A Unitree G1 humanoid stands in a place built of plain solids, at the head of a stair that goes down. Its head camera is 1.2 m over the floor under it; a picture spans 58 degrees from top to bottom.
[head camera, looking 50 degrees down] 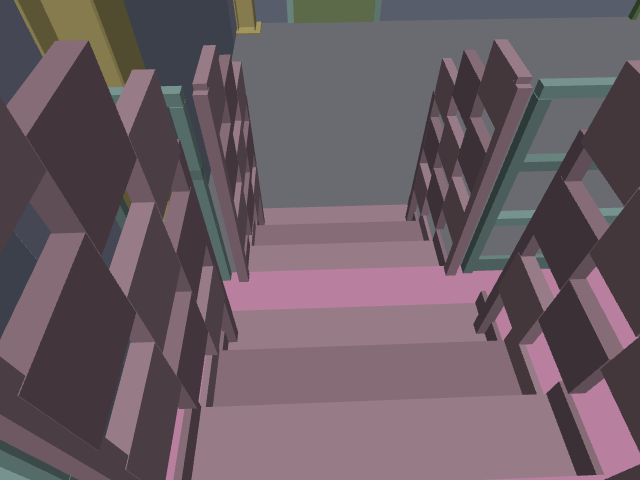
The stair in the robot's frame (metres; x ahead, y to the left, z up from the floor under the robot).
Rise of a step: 0.15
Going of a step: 0.26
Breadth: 1.12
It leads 2 degrees to the left of straight ahead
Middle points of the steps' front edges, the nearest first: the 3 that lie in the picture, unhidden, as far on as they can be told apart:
0.49 -0.17 -0.15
0.75 -0.16 -0.30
1.01 -0.15 -0.46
